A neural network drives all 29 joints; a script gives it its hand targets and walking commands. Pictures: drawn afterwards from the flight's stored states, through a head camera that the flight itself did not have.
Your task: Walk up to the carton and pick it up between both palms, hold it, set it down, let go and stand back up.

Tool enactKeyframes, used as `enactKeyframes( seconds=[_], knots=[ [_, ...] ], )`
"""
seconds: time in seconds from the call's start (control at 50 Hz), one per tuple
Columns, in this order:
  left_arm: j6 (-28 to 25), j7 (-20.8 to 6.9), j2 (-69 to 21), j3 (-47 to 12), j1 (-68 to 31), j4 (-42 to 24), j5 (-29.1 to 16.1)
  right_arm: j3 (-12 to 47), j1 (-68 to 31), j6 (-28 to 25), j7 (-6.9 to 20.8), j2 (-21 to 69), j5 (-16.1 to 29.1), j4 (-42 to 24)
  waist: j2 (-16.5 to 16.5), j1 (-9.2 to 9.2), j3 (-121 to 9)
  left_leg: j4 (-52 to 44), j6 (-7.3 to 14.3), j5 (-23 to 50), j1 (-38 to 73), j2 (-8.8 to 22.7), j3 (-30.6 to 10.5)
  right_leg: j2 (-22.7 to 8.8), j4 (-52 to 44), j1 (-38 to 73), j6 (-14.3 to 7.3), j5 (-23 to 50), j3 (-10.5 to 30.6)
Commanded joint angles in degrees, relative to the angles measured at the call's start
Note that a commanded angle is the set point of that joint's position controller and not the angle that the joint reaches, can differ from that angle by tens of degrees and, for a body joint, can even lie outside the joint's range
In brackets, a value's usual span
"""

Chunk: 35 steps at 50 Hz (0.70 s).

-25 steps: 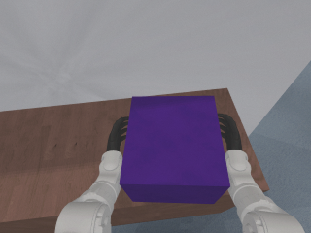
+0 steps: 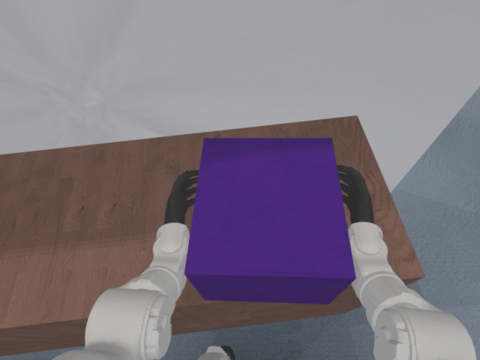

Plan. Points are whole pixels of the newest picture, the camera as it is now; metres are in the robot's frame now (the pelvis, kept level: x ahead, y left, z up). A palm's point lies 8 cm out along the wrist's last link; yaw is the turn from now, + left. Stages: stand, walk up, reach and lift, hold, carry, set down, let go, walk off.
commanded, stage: set down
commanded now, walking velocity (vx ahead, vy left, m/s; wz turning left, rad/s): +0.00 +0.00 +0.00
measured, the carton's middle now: (266, 221) +0.37 +0.01 -0.05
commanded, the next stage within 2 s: none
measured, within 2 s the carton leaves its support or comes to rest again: neither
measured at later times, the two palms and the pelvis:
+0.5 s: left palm (179, 215) +0.37 +0.17 -0.03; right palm (359, 214) +0.38 -0.16 -0.03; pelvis +0.00 +0.00 -0.01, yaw +0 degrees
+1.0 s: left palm (143, 200) +0.38 +0.23 -0.01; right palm (395, 196) +0.40 -0.21 +0.00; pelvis -0.02 +0.00 -0.02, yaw -1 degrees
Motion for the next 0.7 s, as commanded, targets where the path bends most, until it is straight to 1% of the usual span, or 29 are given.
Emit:
enactKeyframes(
  seconds=[0.0, 0.12, 0.18, 0.28, 0.38, 0.46, 0.5, 0.52, 0.54, 0.56, 0.58, 0.6, 0.62, 0.64, 0.68],
  knots=[
    [-5.65, -8.13, -42.20, -11.71, -38.60, -11.92, 7.77, 19.52, -34.28, -3.70, 9.98, 44.69, -8.76, -4.51, -0.34, -1.22, -40.65, 3.43, -2.98, 22.67, 28.32, -2.19, 2.57, 0.82, -1.05, 10.70, 1.65, 23.83, -2.68],
    [-6.10, -8.83, -40.70, -10.29, -37.98, -8.96, 7.66, 20.42, -33.78, -3.67, 9.47, 44.92, -8.22, -2.28, -2.02, -1.57, -38.17, 4.74, -1.90, 19.77, 23.91, -2.82, 2.44, 0.32, 1.01, 11.14, 2.46, 24.33, -2.07],
    [-6.25, -9.13, -40.18, -9.73, -38.07, -8.02, 7.64, 20.62, -33.70, -3.63, 9.32, 45.04, -7.89, -1.53, -2.31, -1.76, -37.17, 5.32, -1.73, 19.04, 23.00, -3.02, 2.47, 0.12, 1.57, 10.80, 2.61, 23.98, -1.87],
    [-6.46, -10.06, -39.48, -9.38, -37.58, -7.61, 8.65, 20.23, -33.71, -3.78, 10.05, 43.61, -7.78, -2.02, -2.09, -1.97, -36.95, 5.46, -2.24, 20.56, 25.17, -3.22, 2.92, 0.00, 1.50, 10.86, 2.68, 24.50, -1.81],
    [-6.79, -10.49, -37.17, -8.65, -35.63, -7.19, 9.41, 18.35, -33.07, -4.38, 10.94, 40.32, -8.54, -1.71, -1.33, -1.76, -36.92, 5.45, -2.88, 22.94, 27.64, -2.95, 3.12, 0.10, 1.07, 9.69, 2.37, 24.41, -2.30],
    [-6.92, -10.23, -32.45, -6.99, -33.49, -6.74, 9.95, 15.71, -32.45, -5.33, 11.39, 34.96, -9.24, -1.12, -0.87, -1.25, -36.95, 5.34, -3.36, 25.02, 29.40, -2.49, 3.31, 0.21, 0.61, 8.25, 2.07, 24.26, -2.79],
    [-6.68, -9.26, -26.16, -4.92, -31.85, -6.59, 9.63, 13.45, -31.50, -5.96, 10.92, 28.53, -8.89, -0.29, -0.69, -0.80, -37.18, 5.28, -3.67, 25.93, 29.67, -2.17, 3.61, 0.29, 0.46, 7.53, 1.85, 24.27, -2.87],
    [-6.37, -8.23, -20.30, -2.72, -30.33, -6.61, 9.11, 11.58, -30.74, -6.41, 10.18, 22.46, -8.01, 0.30, -0.68, -0.41, -37.37, 5.31, -3.79, 26.34, 29.43, -2.01, 3.88, 0.34, 0.43, 7.43, 1.76, 24.67, -2.81],
    [-5.71, -6.58, -11.69, 1.28, -28.20, -7.01, 7.92, 8.72, -30.00, -6.91, 8.78, 13.33, -5.67, 0.88, -0.69, 0.12, -38.13, 5.55, -3.79, 26.88, 29.06, -1.74, 4.14, 0.45, 0.52, 7.95, 1.62, 25.80, -2.64],
    [-4.68, -4.50, -1.82, 5.66, -26.57, -8.51, 6.07, 6.37, -30.09, -7.06, 6.78, 1.97, -1.32, 1.34, -0.89, 0.32, -40.10, 5.84, -3.84, 27.56, 27.84, -1.66, 4.39, 0.58, 0.88, 9.10, 1.65, 27.78, -1.98],
    [-3.54, -2.18, 7.57, 8.16, -25.45, -10.45, 2.95, 6.76, -31.10, -6.66, 4.48, -9.29, 6.03, 1.92, -1.36, 0.15, -43.21, 6.33, -3.92, 27.98, 25.52, -1.96, 4.51, 0.79, 2.19, 11.51, 1.89, 30.25, -0.73],
    [-2.31, -0.69, 10.71, 5.45, -24.13, -11.97, -1.37, 12.00, -33.35, -5.96, 3.29, -11.95, 13.38, 1.85, -1.80, 0.64, -44.04, 6.93, -3.83, 27.40, 23.89, -2.17, 4.14, 1.31, 3.73, 13.52, 2.38, 31.13, -0.30],
    [-1.54, -0.12, 11.53, 2.82, -24.34, -11.69, -4.76, 15.05, -33.64, -5.41, 2.85, -12.41, 17.39, 1.93, -2.22, 0.44, -43.49, 7.23, -3.75, 26.00, 23.59, -2.40, 4.03, 1.72, 4.08, 13.29, 2.76, 29.96, -0.38],
    [-1.11, 0.00, 12.05, 1.33, -24.80, -11.23, -6.89, 16.23, -33.53, -4.98, 2.60, -13.13, 19.36, 1.46, -2.54, -0.01, -44.18, 7.31, -3.64, 24.33, 23.98, -2.55, 3.99, 1.99, 3.98, 11.40, 2.90, 27.60, -0.75],
    [-0.09, -0.62, 12.89, -2.09, -26.28, -10.89, -9.63, 18.48, -34.18, -3.88, 2.58, -15.07, 22.55, 0.22, -1.88, 0.01, -45.31, 8.19, -3.68, 23.48, 25.65, -2.77, 3.68, 2.41, 4.01, 7.65, 2.56, 25.08, -1.47]
  ],
)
